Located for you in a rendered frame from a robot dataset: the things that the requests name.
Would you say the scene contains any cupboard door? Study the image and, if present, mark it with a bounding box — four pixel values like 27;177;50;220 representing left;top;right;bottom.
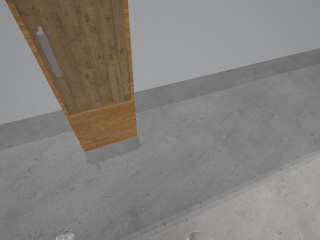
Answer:
12;0;132;115

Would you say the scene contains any handle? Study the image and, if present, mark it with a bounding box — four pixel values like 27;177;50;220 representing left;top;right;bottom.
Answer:
36;26;62;77

